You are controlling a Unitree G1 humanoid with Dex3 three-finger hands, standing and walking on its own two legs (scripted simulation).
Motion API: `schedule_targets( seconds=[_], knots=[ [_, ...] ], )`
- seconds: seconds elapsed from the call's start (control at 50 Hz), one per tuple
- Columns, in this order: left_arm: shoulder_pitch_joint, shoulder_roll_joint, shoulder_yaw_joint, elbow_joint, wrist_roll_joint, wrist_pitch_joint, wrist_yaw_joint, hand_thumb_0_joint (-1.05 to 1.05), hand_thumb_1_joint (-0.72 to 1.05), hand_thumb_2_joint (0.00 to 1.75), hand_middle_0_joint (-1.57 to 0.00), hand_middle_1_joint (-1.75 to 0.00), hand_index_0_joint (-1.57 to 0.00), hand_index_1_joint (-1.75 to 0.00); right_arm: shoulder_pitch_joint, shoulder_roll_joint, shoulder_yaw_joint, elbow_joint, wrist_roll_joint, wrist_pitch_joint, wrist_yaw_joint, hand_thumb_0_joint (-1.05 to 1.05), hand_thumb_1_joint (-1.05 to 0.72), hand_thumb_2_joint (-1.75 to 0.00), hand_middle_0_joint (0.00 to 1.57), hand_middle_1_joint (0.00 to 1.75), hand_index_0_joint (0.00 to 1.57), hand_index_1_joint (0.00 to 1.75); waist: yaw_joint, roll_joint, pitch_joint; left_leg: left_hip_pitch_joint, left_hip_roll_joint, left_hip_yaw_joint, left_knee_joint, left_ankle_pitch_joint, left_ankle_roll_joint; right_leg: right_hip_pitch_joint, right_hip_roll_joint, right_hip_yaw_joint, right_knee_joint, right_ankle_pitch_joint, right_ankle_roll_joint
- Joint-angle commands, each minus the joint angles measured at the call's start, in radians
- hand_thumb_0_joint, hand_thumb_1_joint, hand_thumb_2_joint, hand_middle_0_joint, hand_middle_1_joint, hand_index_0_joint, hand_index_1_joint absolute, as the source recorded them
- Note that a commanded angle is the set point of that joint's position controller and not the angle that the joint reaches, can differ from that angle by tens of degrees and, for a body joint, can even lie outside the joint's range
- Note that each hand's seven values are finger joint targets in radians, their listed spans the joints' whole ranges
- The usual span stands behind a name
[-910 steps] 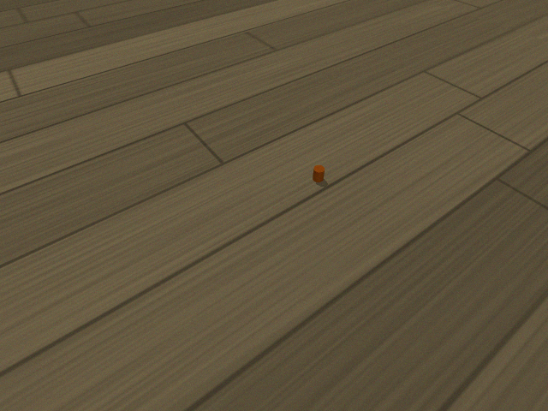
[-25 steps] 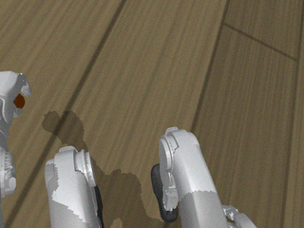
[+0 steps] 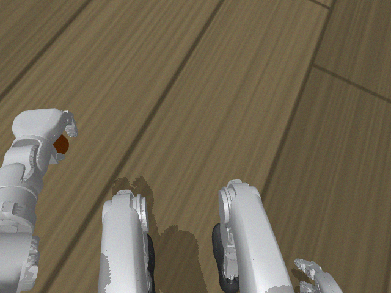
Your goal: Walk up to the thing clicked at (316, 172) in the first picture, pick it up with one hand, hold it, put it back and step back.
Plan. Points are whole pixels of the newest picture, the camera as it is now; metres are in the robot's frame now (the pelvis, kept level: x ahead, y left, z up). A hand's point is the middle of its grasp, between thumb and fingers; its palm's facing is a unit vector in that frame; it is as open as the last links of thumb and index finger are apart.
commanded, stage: lift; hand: left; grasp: from above
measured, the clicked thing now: (49, 140) +0.44 +0.31 -0.13
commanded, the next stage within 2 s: hold in 1.12 s
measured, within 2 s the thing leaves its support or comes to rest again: neither
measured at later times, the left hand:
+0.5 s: hand out of the picture +0.36 +0.27 +0.11, palm faces -0.42 -0.09 -0.90, open 7.9 cm
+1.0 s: hand out of the picture +0.37 +0.25 +0.23, palm faces -0.43 -0.10 -0.90, open 7.9 cm
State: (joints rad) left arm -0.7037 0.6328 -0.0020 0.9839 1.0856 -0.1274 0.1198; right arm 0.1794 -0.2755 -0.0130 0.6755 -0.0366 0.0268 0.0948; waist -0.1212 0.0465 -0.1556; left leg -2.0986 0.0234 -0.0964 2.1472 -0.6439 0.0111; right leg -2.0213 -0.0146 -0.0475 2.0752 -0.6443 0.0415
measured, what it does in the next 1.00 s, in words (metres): rises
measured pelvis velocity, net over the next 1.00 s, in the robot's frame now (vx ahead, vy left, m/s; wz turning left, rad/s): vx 0.06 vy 0.00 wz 0.06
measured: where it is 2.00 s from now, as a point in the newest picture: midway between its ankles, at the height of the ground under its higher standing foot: (186, 276)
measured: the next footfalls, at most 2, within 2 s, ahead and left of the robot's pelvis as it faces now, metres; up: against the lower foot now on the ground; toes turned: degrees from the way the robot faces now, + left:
none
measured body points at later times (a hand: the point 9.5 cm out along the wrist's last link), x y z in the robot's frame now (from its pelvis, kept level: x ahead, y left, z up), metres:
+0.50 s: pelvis +0.01 +0.00 +0.18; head +0.13 +0.02 +0.62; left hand +0.38 +0.27 +0.16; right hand +0.15 -0.25 +0.06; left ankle +0.09 +0.12 -0.38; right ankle +0.10 -0.14 -0.38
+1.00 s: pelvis +0.06 +0.00 +0.30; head +0.12 +0.00 +0.75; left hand +0.39 +0.25 +0.28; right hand +0.16 -0.26 +0.18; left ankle +0.09 +0.12 -0.38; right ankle +0.10 -0.14 -0.38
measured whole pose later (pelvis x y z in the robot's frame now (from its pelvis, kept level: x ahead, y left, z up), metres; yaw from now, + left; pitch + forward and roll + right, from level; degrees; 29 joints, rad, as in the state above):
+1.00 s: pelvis +0.06 +0.00 +0.30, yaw +4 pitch +12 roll -1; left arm -0.38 0.40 -0.18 0.88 0.99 0.02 0.16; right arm 0.25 -0.24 -0.03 0.75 0.03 0.00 -0.05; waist -0.06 0.04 -0.10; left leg -0.79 0.04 0.01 0.98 -0.41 0.00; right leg -0.76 -0.01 0.00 0.95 -0.40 0.02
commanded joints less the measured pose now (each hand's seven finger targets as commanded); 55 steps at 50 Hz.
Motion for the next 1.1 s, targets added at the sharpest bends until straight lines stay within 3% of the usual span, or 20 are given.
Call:
schedule_targets(
  seconds=[0.0, 0.02, 0.06, 0.22, 0.26, 0.28, 0.36, 0.4, 0.46, 0.5, 0.62, 0.66, 0.7, 0.76, 0.8, 0.98, 1.08],
  knots=[
    [-0.272, 0.245, 0.062, -0.278, -0.04, 0.023, 0.024, 0.0, 0.43, 0.75, -0.76, -0.91, -0.81, -0.85, 0.136, -0.21, -0.089, -0.065, 0.019, -0.013, -0.035, 0.0, -0.91, -0.9, 0.2, 0.3, 0.2, 0.3, 0.0, 0.201, -0.636, 0.617, -0.017, -0.009, -0.416, 0.018, 0.011, 0.342, 0.036, -0.054, -0.287, 0.089, -0.074],
    [-0.262, 0.213, 0.039, -0.307, -0.046, 0.029, 0.017, 0.0, 0.41, 0.75, -0.76, -0.89, -0.8, -0.84, 0.128, -0.206, -0.092, -0.066, 0.024, -0.012, -0.04, 0.0, -0.91, -0.9, 0.2, 0.3, 0.2, 0.3, -0.003, 0.196, -0.643, 0.653, -0.013, -0.005, -0.433, 0.034, 0.008, 0.361, 0.038, -0.053, -0.308, 0.102, -0.074],
    [-0.231, 0.23, 0.055, -0.346, -0.052, 0.041, 0.013, 0.0, 0.41, 0.75, -0.75, -0.91, -0.8, -0.86, 0.126, -0.206, -0.093, -0.071, 0.03, -0.009, -0.052, 0.0, -0.91, -0.9, 0.2, 0.3, 0.2, 0.3, 0.004, 0.191, -0.655, 0.691, -0.016, -0.004, -0.462, 0.058, 0.009, 0.403, 0.033, -0.046, -0.343, 0.118, -0.072],
    [-0.124, 0.178, 0.021, -0.462, -0.089, 0.093, -0.006, 0.0, 0.41, 0.76, -0.74, -0.92, -0.79, -0.87, 0.073, -0.167, -0.083, -0.076, 0.048, -0.006, -0.094, 0.0, -0.91, -0.9, 0.2, 0.3, 0.2, 0.3, 0.014, 0.15, -0.616, 0.874, -0.012, 0.026, -0.63, 0.104, 0.007, 0.632, 0.035, -0.016, -0.55, 0.145, -0.065],
    [-0.052, 0.137, -0.005, -0.441, -0.093, 0.105, -0.01, 0.0, 0.41, 0.75, -0.74, -0.91, -0.79, -0.86, 0.062, -0.156, -0.078, -0.076, 0.052, -0.007, -0.103, 0.0, -0.91, -0.9, 0.2, 0.3, 0.2, 0.3, 0.017, 0.116, -0.563, 0.909, -0.01, 0.032, -0.679, 0.104, 0.006, 0.682, 0.04, -0.014, -0.609, 0.138, -0.065],
    [-0.046, 0.155, 0.019, -0.467, -0.099, 0.11, -0.005, 0.0, 0.41, 0.75, -0.74, -0.9, -0.79, -0.85, 0.059, -0.157, -0.076, -0.073, 0.056, -0.007, -0.107, 0.0, -0.91, -0.9, 0.2, 0.3, 0.2, 0.3, 0.028, 0.12, -0.554, 0.928, -0.01, 0.027, -0.714, 0.094, 0.006, 0.71, 0.036, -0.008, -0.634, 0.132, -0.064],
    [-0.027, 0.125, -0.011, -0.445, -0.096, 0.122, -0.007, 0.0, 0.41, 0.76, -0.76, -0.91, -0.8, -0.87, 0.039, -0.137, -0.066, -0.065, 0.061, -0.014, -0.128, 0.0, -0.91, -0.9, 0.2, 0.3, 0.2, 0.3, 0.019, 0.095, -0.479, 1.01, -0.008, 0.032, -0.813, 0.087, 0.002, 0.811, 0.043, 0.002, -0.737, 0.126, -0.063],
    [-0.006, 0.126, -0.01, -0.431, -0.1, 0.121, -0.006, 0.0, 0.4, 0.77, -0.75, -0.9, -0.79, -0.85, 0.03, -0.135, -0.061, -0.057, 0.064, -0.021, -0.139, 0.0, -0.91, -0.9, 0.2, 0.3, 0.2, 0.3, 0.03, 0.082, -0.426, 1.037, -0.007, 0.026, -0.878, 0.046, 0.003, 0.858, 0.046, 0.011, -0.797, 0.091, -0.062],
    [0.019, 0.074, -0.044, -0.387, -0.101, 0.119, -0.008, 0.0, 0.41, 0.75, -0.74, -0.91, -0.8, -0.86, 0.032, -0.124, -0.056, -0.051, 0.068, -0.036, -0.149, 0.0, -0.91, -0.9, 0.2, 0.3, 0.2, 0.3, 0.024, 0.059, -0.374, 1.089, -0.007, 0.031, -0.938, 0.074, 0.001, 0.925, 0.048, 0.023, -0.872, 0.106, -0.064],
    [0.066, 0.046, -0.061, -0.365, -0.111, 0.121, -0.007, 0.0, 0.42, 0.74, -0.74, -0.92, -0.8, -0.86, 0.029, -0.12, -0.055, -0.05, 0.073, -0.048, -0.154, 0.0, -0.91, -0.9, 0.2, 0.3, 0.2, 0.3, 0.039, 0.032, -0.346, 1.127, -0.006, 0.032, -0.987, 0.087, 0.0, 0.978, 0.048, 0.026, -0.923, 0.112, -0.064],
    [0.038, 0.018, -0.081, -0.353, -0.096, 0.105, 0.016, 0.0, 0.41, 0.69, -0.72, -0.92, -0.78, -0.85, 0.05, -0.111, -0.058, -0.043, 0.075, -0.072, -0.163, 0.0, -0.91, -0.9, 0.2, 0.3, 0.2, 0.3, 0.041, 0.037, -0.307, 1.254, -0.013, 0.048, -1.103, 0.138, -0.005, 1.101, 0.05, 0.042, -1.053, 0.149, -0.065],
    [0.043, 0.019, -0.069, -0.341, -0.096, 0.105, 0.037, 0.0, 0.4, 0.7, -0.72, -0.91, -0.78, -0.85, 0.058, -0.113, -0.061, -0.037, 0.073, -0.077, -0.162, 0.0, -0.91, -0.9, 0.2, 0.3, 0.2, 0.3, 0.048, 0.031, -0.304, 1.3, -0.013, 0.052, -1.139, 0.16, -0.007, 1.148, 0.05, 0.044, -1.089, 0.165, -0.063],
    [0.002, 0.001, -0.089, -0.345, -0.091, 0.105, 0.052, 0.0, 0.43, 0.75, -0.75, -0.92, -0.81, -0.87, 0.068, -0.11, -0.062, -0.031, 0.07, -0.079, -0.163, 0.0, -0.91, -0.9, 0.2, 0.3, 0.2, 0.3, 0.038, 0.038, -0.31, 1.353, -0.014, 0.065, -1.167, 0.208, -0.007, 1.19, 0.05, 0.043, -1.125, 0.213, -0.061],
    [0.014, 0.019, -0.072, -0.317, -0.082, 0.116, 0.074, 0.0, 0.4, 0.76, -0.73, -0.94, -0.78, -0.89, 0.08, -0.11, -0.064, -0.017, 0.069, -0.078, -0.164, 0.0, -0.91, -0.9, 0.2, 0.3, 0.2, 0.3, 0.054, 0.051, -0.29, 1.407, -0.014, 0.063, -1.224, 0.25, -0.013, 1.245, 0.051, 0.043, -1.168, 0.252, -0.061],
    [0.002, 0.006, -0.085, -0.309, -0.087, 0.124, 0.085, 0.0, 0.43, 0.76, -0.76, -0.93, -0.81, -0.87, 0.075, -0.107, -0.064, -0.018, 0.069, -0.075, -0.163, 0.0, -0.91, -0.9, 0.2, 0.3, 0.2, 0.3, 0.053, 0.024, -0.278, 1.443, -0.018, 0.08, -1.247, 0.284, -0.01, 1.288, 0.051, 0.047, -1.213, 0.274, -0.059],
    [0.052, -0.046, -0.114, -0.247, -0.103, 0.149, 0.065, 0.0, 0.42, 0.78, -0.76, -0.91, -0.8, -0.87, 0.091, -0.112, -0.074, -0.016, 0.075, -0.065, -0.156, 0.0, -0.91, -0.9, 0.2, 0.3, 0.2, 0.3, 0.06, -0.002, -0.233, 1.578, -0.023, 0.091, -1.365, 0.4, -0.011, 1.428, 0.045, 0.05, -1.325, 0.395, -0.054],
    [0.026, -0.037, -0.107, -0.277, -0.105, 0.149, 0.065, 0.0, 0.43, 0.82, -0.76, -0.95, -0.81, -0.91, 0.092, -0.109, -0.074, -0.023, 0.076, -0.059, -0.153, 0.0, -0.91, -0.9, 0.2, 0.3, 0.2, 0.3, 0.063, -0.008, -0.231, 1.649, -0.028, 0.098, -1.421, 0.446, -0.01, 1.512, 0.04, 0.053, -1.388, 0.439, -0.048]
  ],
)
